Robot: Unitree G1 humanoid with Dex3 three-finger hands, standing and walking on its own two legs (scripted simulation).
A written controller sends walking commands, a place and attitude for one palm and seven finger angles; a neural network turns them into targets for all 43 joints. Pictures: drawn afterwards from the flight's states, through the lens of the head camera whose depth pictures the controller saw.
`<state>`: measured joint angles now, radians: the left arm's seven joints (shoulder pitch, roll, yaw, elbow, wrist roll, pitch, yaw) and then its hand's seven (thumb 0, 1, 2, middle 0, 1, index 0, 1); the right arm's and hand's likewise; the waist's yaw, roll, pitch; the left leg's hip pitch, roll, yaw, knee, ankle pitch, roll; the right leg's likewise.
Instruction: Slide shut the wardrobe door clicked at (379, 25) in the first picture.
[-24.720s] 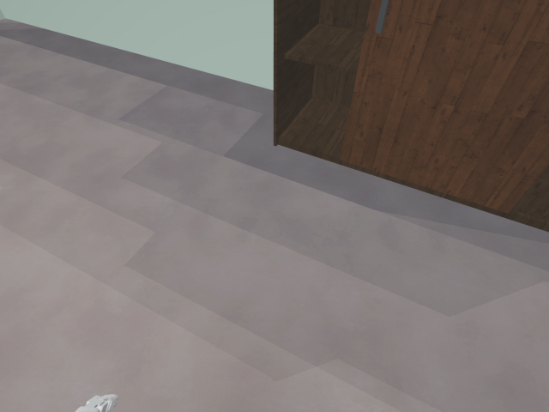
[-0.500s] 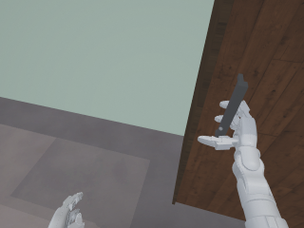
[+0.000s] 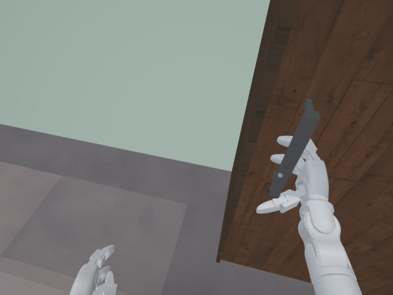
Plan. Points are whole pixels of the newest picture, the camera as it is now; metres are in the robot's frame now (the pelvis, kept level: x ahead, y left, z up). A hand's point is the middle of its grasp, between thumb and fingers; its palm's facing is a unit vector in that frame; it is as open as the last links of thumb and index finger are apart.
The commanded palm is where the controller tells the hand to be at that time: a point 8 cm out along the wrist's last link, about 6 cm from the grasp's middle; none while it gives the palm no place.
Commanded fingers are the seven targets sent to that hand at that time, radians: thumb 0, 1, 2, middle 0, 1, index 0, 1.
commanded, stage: slip the hand off the handle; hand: right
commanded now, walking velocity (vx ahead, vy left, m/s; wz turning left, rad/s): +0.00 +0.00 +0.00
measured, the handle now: (289, 153) +0.39 -0.16 +0.11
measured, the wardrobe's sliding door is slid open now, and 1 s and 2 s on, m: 0.00 0.00 0.00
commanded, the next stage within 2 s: draw the hand back to the body in 1.10 s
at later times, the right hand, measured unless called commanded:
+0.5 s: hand (325, 188) +0.32 -0.23 +0.08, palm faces +0.13 +0.99 -0.06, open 14.6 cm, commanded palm +0.28 -0.26 +0.10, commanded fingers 0.00 0.55 -0.20 0.25 1.15 0.25 1.15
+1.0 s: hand (324, 233) +0.23 -0.20 +0.09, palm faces +0.11 +0.99 -0.06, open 14.7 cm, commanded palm +0.19 -0.25 +0.10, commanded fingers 0.00 0.55 -0.20 0.25 1.15 0.25 1.15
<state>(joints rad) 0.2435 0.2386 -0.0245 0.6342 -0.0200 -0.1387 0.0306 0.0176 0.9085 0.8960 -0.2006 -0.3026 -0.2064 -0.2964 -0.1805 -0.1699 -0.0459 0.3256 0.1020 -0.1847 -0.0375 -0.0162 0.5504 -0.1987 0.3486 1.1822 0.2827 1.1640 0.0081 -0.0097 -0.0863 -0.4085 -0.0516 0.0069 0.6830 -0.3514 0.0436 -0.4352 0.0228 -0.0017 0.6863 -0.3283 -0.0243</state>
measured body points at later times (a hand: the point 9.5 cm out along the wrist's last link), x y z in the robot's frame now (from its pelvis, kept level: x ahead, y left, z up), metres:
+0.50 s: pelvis -0.01 -0.02 +0.00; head +0.00 -0.02 +0.45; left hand +0.13 +0.23 -0.09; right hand +0.31 -0.28 +0.09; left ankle +0.00 +0.09 -0.72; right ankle +0.01 -0.11 -0.72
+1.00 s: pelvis +0.00 -0.03 -0.01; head -0.02 -0.03 +0.44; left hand +0.20 +0.18 -0.07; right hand +0.22 -0.25 +0.09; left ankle +0.00 +0.09 -0.72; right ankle +0.01 -0.11 -0.72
